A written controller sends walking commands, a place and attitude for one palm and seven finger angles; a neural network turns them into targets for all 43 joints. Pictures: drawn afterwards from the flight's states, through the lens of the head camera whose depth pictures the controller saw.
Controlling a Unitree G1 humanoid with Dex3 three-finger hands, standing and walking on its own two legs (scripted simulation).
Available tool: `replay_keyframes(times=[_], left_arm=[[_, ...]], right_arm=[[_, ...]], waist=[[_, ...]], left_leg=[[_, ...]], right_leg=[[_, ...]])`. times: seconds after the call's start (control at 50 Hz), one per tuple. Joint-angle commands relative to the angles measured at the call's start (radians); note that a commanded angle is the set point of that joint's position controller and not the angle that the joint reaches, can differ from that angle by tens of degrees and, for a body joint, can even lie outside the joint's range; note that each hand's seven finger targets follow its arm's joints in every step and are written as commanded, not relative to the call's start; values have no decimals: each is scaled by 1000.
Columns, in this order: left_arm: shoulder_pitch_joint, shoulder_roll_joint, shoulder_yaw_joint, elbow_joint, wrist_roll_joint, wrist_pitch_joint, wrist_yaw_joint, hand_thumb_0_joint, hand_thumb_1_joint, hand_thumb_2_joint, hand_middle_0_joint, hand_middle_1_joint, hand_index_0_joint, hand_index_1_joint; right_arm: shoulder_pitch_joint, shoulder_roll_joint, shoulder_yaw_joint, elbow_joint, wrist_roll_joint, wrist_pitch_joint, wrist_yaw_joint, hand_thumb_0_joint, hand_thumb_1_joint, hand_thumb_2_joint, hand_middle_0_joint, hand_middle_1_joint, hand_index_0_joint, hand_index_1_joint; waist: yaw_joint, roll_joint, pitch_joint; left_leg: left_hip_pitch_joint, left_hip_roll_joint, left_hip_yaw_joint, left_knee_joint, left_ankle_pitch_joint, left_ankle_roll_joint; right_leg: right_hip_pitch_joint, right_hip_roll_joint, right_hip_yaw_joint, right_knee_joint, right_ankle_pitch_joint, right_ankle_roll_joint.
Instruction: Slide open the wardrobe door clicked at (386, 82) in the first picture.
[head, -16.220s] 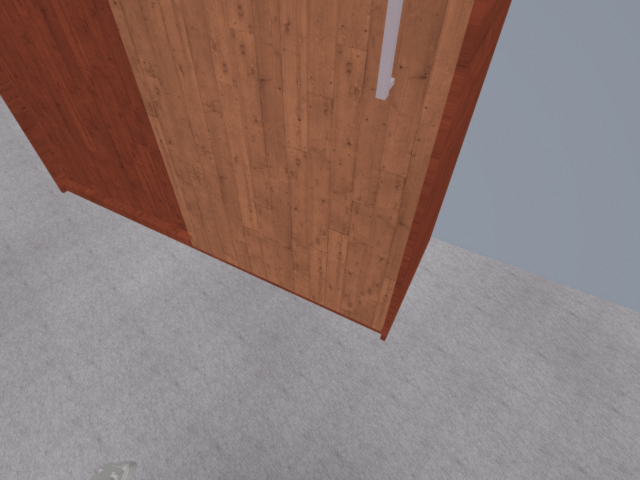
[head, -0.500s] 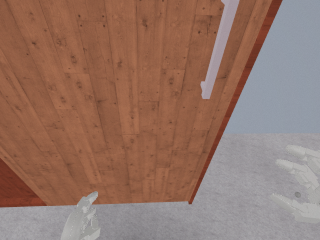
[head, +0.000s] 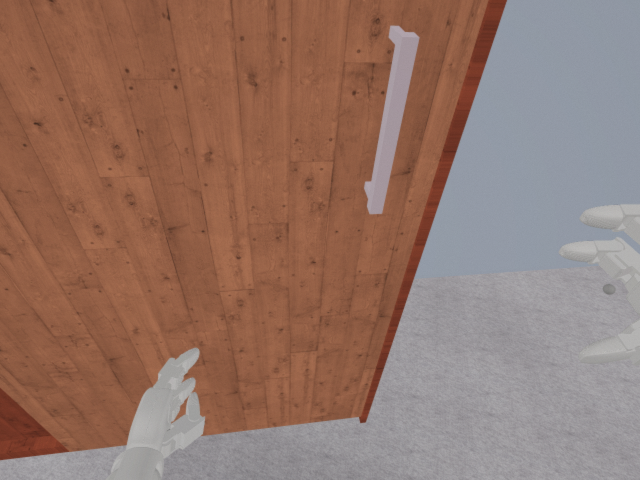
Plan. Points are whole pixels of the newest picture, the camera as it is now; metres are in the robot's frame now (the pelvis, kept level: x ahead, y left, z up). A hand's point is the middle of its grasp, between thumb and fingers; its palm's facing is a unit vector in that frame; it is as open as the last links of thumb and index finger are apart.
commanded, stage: raise the hand with hooked fingers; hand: right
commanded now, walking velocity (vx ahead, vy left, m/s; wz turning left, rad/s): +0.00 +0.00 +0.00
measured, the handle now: (384, 129) +0.46 -0.07 +0.25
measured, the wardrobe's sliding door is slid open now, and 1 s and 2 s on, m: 0.00 0.00 0.00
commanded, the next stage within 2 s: move the hooked fingers beside the handle in 0.76 s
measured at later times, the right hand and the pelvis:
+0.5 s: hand (626, 223) +0.28 -0.28 +0.26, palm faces -0.02 +0.99 -0.16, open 14.0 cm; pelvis +0.00 +0.00 +0.00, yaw +1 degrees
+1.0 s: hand (622, 219) +0.29 -0.28 +0.26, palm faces +0.00 +0.99 -0.14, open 14.0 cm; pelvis +0.00 +0.00 +0.00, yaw +0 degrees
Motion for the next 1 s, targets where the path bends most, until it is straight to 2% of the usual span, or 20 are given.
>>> replay_keyframes(times=[0.0,0.02,0.06,0.14,0.16,0.24,0.26,0.3,0.36,0.42,0.48,0.52,0.54,0.64,0.66,0.74,0.84,0.9,0.96,0.98], left_arm=[[-138,127,53,-156,-6,-40,13,0,900,900,-200,-300,-200,-300],[-139,125,50,-155,-6,-38,13,0,900,900,-200,-300,-200,-300],[-141,127,47,-147,-7,-31,14,0,900,900,-200,-300,-200,-300],[-148,132,44,-147,-11,-22,9,0,900,900,-200,-300,-200,-300],[-149,131,46,-147,-13,-17,8,0,900,900,-200,-300,-200,-300],[-155,141,47,-150,-16,-15,3,0,900,900,-200,-300,-200,-300],[-149,138,50,-147,-15,-9,1,0,900,900,-200,-300,-200,-300],[-141,148,56,-152,-17,-2,-6,0,900,900,-200,-300,-200,-300],[-151,153,60,-167,-20,8,-14,0,900,900,-200,-300,-200,-300],[-157,153,58,-179,-17,1,-12,0,900,900,-200,-300,-200,-300],[-158,142,57,-181,-9,-9,-7,0,900,900,-200,-300,-200,-300],[-150,140,57,-175,-9,-13,-3,0,900,900,-200,-300,-200,-300],[-149,140,58,-172,-10,-15,-1,0,900,900,-200,-300,-200,-300],[-140,144,56,-160,-16,-17,4,0,900,900,-200,-300,-200,-300],[-136,145,58,-156,-15,-15,3,0,900,900,-200,-300,-200,-300],[-145,145,56,-164,-15,-12,1,0,900,900,-200,-300,-200,-300],[-148,142,53,-162,-14,-10,-1,0,900,900,-200,-300,-200,-300],[-148,135,51,-149,-17,-11,3,0,900,900,-200,-300,-200,-300],[-131,142,57,-135,-16,-10,8,0,900,900,-200,-300,-200,-300],[-140,141,57,-147,-16,-11,6,0,900,900,-200,-300,-200,-300]], right_arm=[[-397,-311,-122,-195,4,-16,3,0,500,-300,300,1200,300,1200],[-429,-321,-123,-184,-1,-8,6,0,500,-300,300,1200,300,1200],[-441,-343,-136,-125,0,12,10,0,500,-300,300,1200,300,1200],[-554,-380,-130,-79,-29,53,24,0,500,-300,300,1200,300,1200],[-542,-386,-134,-56,-29,61,24,0,500,-300,300,1200,300,1200],[-656,-427,-136,-31,-49,86,34,0,500,-300,300,1200,300,1200],[-588,-404,-128,29,-48,98,37,0,500,-300,300,1200,300,1200],[-531,-376,-115,69,-44,112,51,0,500,-300,300,1200,300,1200],[-509,-393,-130,27,-31,118,63,0,500,-300,300,1200,300,1200],[-578,-433,-171,-40,-15,110,62,0,500,-300,300,1200,300,1200],[-603,-464,-206,-121,-20,87,33,0,500,-300,300,1200,300,1200],[-593,-449,-201,-103,-24,85,19,0,500,-300,300,1200,300,1200],[-605,-438,-188,-113,-28,85,16,0,500,-300,300,1200,300,1200],[-615,-409,-135,-43,-49,119,19,0,500,-300,300,1200,300,1200],[-579,-401,-131,-20,-46,121,22,0,500,-300,300,1200,300,1200],[-608,-416,-143,-51,-37,117,40,0,500,-300,300,1200,300,1200],[-607,-421,-154,-36,-27,110,47,0,500,-300,300,1200,300,1200],[-680,-354,-71,-24,-39,110,34,0,500,-300,300,1200,300,1200],[-686,-367,-73,22,-48,106,20,0,500,-300,300,1200,300,1200],[-716,-364,-65,-33,-57,101,16,0,500,-300,300,1200,300,1200]], waist=[[15,-67,-141],[17,-78,-144],[14,-37,-132],[14,-53,-138],[14,-27,-131],[13,-47,-160],[12,-38,-141],[12,37,-132],[5,16,-156],[4,0,-189],[1,-69,-204],[4,-71,-183],[7,-101,-187],[19,-68,-136],[16,-27,-131],[17,-31,-177],[18,-33,-168],[38,-52,-141],[35,-16,-140],[33,-42,-181]], left_leg=[[-66,8,-17,-95,230,15],[-68,7,-14,-96,218,17],[-63,9,-18,-113,201,17],[-72,14,-13,-113,192,18],[-70,18,-22,-124,194,17],[-67,20,-16,-113,209,20],[-72,24,-25,-121,211,20],[-77,24,-19,-111,221,15],[-65,29,-30,-105,249,15],[-60,23,-23,-94,239,14],[-56,25,-27,-93,240,21],[-66,22,-21,-93,234,21],[-67,23,-21,-90,239,21],[-101,23,-20,-101,206,17],[-89,26,-26,-108,221,16],[-77,25,-23,-94,257,14],[-82,25,-22,-97,252,13],[-116,27,-26,-104,217,13],[-111,30,-30,-111,198,14],[-97,31,-26,-99,218,16]], right_leg=[[146,3,45,-95,170,-24],[155,2,50,-103,165,-23],[147,2,52,-106,150,-25],[154,4,59,-123,145,-25],[151,3,53,-115,148,-27],[165,7,60,-122,167,-29],[154,4,54,-112,167,-29],[131,3,54,-112,163,-30],[139,2,46,-95,185,-30],[154,6,51,-99,179,-33],[172,5,49,-96,190,-32],[170,3,48,-103,184,-32],[180,2,45,-105,188,-30],[160,1,53,-113,153,-31],[151,-3,50,-104,164,-32],[174,3,53,-99,187,-34],[168,3,54,-99,182,-34],[175,0,54,-101,149,-31],[166,-3,57,-101,137,-32],[184,0,59,-102,157,-32]])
